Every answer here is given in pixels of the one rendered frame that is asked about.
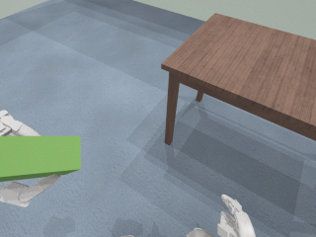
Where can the robot right hand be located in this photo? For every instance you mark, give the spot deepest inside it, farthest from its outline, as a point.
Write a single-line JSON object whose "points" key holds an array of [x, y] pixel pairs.
{"points": [[239, 226]]}

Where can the table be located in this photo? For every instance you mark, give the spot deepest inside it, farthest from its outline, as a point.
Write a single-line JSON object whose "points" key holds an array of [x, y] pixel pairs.
{"points": [[264, 71]]}

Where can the sponge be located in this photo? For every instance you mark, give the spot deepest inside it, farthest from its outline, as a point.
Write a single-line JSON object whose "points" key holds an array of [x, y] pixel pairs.
{"points": [[30, 157]]}

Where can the robot left hand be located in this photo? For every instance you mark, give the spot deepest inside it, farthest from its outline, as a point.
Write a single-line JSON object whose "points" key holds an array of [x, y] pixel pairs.
{"points": [[17, 193]]}

